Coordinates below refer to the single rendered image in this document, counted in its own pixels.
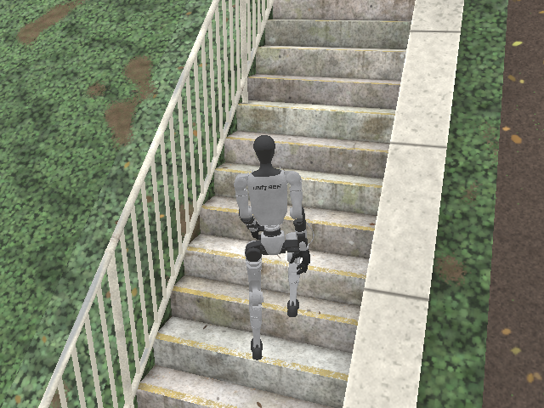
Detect stairs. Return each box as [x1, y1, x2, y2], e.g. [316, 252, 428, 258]
[136, 0, 416, 408]

